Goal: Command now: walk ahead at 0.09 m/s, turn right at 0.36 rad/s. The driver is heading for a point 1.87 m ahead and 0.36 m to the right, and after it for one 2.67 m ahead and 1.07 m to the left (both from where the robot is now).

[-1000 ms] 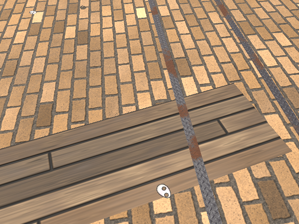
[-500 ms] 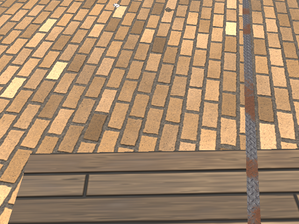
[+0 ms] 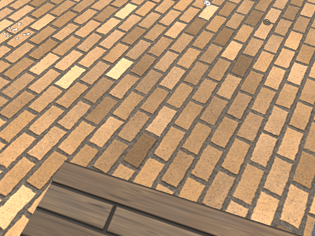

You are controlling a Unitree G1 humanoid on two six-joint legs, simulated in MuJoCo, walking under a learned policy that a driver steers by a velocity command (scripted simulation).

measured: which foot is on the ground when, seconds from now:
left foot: up 0.00-0.20, down 0.22-0.64, up 0.66-1.00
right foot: down 0.00-0.24, up 0.26-0.64, down 0.66-1.00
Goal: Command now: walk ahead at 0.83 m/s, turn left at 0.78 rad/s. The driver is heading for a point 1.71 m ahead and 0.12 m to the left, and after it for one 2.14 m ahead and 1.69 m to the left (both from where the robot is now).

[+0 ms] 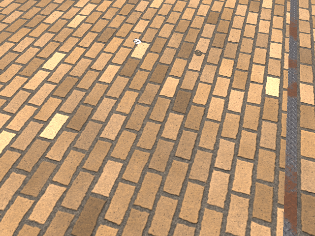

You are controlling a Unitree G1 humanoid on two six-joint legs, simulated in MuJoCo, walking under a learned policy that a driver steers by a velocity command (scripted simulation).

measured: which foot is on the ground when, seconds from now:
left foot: up 0.00-0.14, down 0.16-0.68, up 0.70-1.00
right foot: down 0.00-0.16, up 0.18-0.64, down 0.66-1.00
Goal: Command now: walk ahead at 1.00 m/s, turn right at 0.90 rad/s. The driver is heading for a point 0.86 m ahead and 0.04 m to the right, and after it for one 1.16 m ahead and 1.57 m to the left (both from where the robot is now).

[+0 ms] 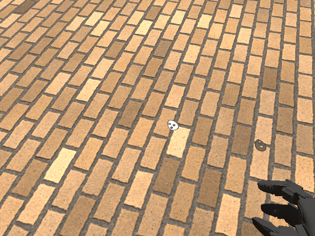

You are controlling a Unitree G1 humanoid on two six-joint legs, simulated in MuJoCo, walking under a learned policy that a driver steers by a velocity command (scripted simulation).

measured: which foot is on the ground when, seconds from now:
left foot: up 0.00-0.06, down 0.08-0.56, up 0.58-0.94, down 0.96-1.00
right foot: down 0.00-0.08, up 0.10-0.52, down 0.54-0.94, up 0.96-1.00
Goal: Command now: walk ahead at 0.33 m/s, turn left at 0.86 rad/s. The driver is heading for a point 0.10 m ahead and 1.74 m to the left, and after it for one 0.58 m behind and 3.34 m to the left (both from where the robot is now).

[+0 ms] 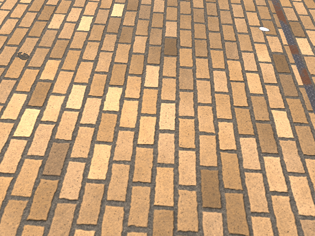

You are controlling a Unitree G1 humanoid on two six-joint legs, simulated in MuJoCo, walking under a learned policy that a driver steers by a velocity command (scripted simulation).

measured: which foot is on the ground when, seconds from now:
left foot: down 0.00-0.52, up 0.54-0.96, down 0.98-1.00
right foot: up 0.00-0.52, down 0.54-0.98, up 1.00-1.00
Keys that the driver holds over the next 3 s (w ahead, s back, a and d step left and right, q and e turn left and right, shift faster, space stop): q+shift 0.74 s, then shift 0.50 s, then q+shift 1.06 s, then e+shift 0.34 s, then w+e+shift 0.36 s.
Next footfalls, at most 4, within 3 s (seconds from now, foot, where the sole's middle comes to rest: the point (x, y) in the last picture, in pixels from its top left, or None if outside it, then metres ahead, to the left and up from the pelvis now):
0.54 right None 0.38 -0.09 -0.73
0.98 left None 0.16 0.06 -0.73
1.36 right None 0.34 -0.08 -0.73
1.72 left None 0.10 0.07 -0.73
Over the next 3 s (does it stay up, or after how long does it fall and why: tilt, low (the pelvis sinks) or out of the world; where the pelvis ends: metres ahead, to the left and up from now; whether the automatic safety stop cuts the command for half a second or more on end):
stays up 0.23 0.14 0.03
